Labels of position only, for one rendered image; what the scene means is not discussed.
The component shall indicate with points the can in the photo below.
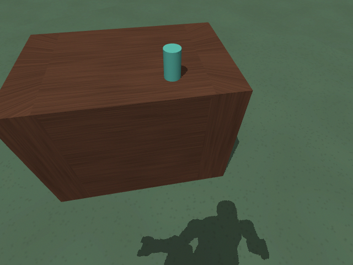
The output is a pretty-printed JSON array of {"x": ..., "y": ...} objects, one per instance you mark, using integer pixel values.
[{"x": 172, "y": 62}]

